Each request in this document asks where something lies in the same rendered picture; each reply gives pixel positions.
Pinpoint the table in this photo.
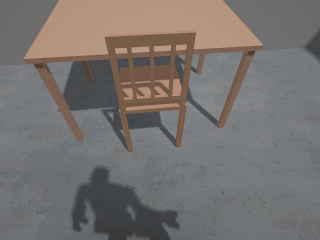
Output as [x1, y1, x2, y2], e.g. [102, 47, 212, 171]
[24, 0, 264, 141]

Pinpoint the chair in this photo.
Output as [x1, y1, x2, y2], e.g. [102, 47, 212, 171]
[104, 30, 196, 152]

